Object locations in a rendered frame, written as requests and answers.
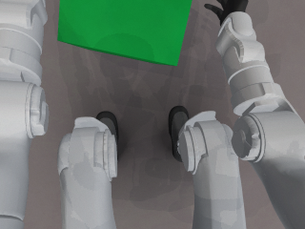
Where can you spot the right robot hand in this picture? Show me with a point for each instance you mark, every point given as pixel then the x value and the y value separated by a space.
pixel 228 6

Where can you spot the carton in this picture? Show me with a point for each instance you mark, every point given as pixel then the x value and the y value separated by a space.
pixel 146 30

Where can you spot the robot right upper arm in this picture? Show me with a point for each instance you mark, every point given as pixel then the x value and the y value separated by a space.
pixel 274 144

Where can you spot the left robot forearm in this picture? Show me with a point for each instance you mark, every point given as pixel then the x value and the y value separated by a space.
pixel 21 40

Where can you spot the robot right thigh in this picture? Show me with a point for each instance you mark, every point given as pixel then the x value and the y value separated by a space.
pixel 218 196

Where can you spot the robot left upper arm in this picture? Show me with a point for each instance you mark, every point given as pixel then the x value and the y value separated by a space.
pixel 24 114

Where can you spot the right robot forearm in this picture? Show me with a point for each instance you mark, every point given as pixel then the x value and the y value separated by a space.
pixel 248 74

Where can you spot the robot right foot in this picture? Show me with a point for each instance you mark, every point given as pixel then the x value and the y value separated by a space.
pixel 178 116

